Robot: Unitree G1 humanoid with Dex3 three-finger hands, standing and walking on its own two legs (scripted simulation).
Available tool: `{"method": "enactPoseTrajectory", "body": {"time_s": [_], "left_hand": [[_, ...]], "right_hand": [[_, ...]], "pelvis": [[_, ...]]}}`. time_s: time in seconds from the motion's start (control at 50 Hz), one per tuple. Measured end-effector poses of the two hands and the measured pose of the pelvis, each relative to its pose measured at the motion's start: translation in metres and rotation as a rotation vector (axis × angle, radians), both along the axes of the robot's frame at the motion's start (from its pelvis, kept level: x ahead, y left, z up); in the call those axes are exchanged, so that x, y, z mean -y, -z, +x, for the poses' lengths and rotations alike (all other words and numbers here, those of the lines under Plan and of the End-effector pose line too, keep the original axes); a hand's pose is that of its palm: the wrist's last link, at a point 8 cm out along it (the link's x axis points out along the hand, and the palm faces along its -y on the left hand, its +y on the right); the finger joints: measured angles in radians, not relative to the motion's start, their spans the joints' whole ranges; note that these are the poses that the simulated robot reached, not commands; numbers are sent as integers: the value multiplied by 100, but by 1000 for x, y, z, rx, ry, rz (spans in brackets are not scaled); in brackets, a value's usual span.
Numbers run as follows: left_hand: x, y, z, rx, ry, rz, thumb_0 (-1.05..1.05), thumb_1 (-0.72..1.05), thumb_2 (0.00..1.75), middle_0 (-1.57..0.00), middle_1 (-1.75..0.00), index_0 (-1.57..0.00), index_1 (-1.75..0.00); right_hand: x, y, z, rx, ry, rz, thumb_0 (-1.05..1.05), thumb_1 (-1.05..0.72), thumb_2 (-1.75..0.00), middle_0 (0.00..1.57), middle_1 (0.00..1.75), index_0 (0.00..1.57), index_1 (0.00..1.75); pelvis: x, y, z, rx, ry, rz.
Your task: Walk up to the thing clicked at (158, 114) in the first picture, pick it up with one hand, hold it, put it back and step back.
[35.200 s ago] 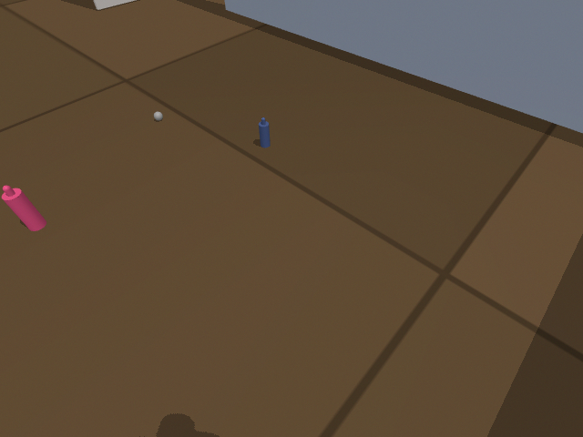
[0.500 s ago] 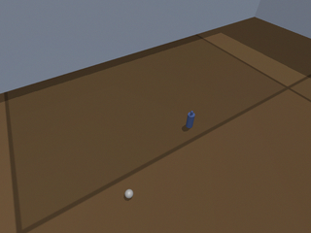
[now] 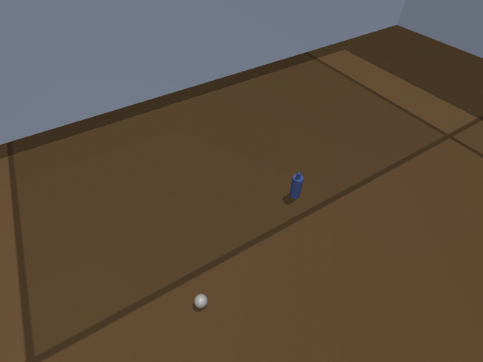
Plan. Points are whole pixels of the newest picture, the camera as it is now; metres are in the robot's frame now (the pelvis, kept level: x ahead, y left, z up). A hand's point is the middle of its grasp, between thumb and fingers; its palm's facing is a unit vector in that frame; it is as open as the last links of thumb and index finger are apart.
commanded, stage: stand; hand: left
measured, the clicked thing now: (200, 300) +0.49 +0.22 -0.76
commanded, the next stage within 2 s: walk up in 0.10 s
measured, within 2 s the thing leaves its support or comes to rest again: neither
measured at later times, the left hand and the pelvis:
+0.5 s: hand out of the picture +0.09 +0.19 -0.15, palm faces -0.03 -0.92 -0.40, open 7.4 cm; pelvis +0.06 -0.08 -0.02, yaw -1 degrees
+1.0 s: hand (126, 359) +0.17 +0.25 -0.18, palm faces +0.05 -0.91 -0.41, open 7.4 cm; pelvis +0.08 -0.04 -0.03, yaw +4 degrees
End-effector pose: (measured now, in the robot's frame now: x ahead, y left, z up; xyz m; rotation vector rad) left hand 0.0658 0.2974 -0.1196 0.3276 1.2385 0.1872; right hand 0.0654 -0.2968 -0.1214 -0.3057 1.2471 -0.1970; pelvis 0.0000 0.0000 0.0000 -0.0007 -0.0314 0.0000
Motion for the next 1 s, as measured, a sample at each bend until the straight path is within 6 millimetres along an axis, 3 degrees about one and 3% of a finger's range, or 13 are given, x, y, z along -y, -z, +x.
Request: {"method": "enactPoseTrajectory", "body": {"time_s": [0.18,0.26,0.34,0.4,0.46,0.56,0.66,0.74,0.84,0.9,1.0], "left_hand": [[-6,0,5,10,-1,2,1,91,90,-21,-30,-20,-30],[-5,-3,12,5,-11,16,1,91,90,-21,-30,-20,-30],[9,-5,20,-5,0,43,1,91,90,-20,-30,-20,-30],[28,-2,24,-6,-2,78,1,91,90,-20,-30,-20,-30],[51,-3,22,-22,-13,74,1,91,90,-20,-30,-20,-30],[78,-6,32,-7,-31,47,1,91,90,-21,-30,-20,-30],[81,-4,52,50,-42,54,1,90,90,-21,-30,-21,-30],[67,-1,63,70,-36,72,1,90,90,-21,-30,-21,-30],[34,12,77,85,-26,88,1,90,90,-21,-30,-21,-30],[15,19,84,88,-42,90,1,90,90,-21,-30,-21,-30],[4,16,89,91,-59,76,1,91,90,-21,-30,-20,-30]], "right_hand": [[6,-1,-1,52,12,-7,1,-90,-90,21,30,20,30],[35,-3,-16,32,37,-47,0,-90,-90,21,30,21,31],[75,2,-23,-21,46,-77,1,-90,-90,21,30,21,31],[103,15,-14,-46,55,-86,1,-90,-90,21,30,21,31],[112,19,5,-54,54,-70,1,-91,-90,21,30,20,30],[109,17,42,-39,8,-30,1,-91,-90,20,30,20,30],[100,19,77,-35,-51,-17,1,-91,-90,21,30,20,30],[90,16,107,6,-84,-19,1,-91,-90,21,30,20,30],[72,14,139,81,-111,-43,1,-91,-90,21,30,20,30],[55,10,147,110,-124,-54,0,-91,-90,21,30,20,30],[33,-1,146,125,-130,-42,0,-91,-90,21,30,20,30]], "pelvis": [[5,5,5,5,12,17],[22,8,14,6,14,30],[45,14,27,16,28,39],[65,25,38,33,25,13],[76,22,49,29,24,9],[85,14,66,14,1,-5],[87,16,77,13,-23,-14],[79,20,81,10,-39,-7],[56,33,84,0,-64,-12],[45,35,82,12,-56,13],[36,26,83,4,-64,-18]]}}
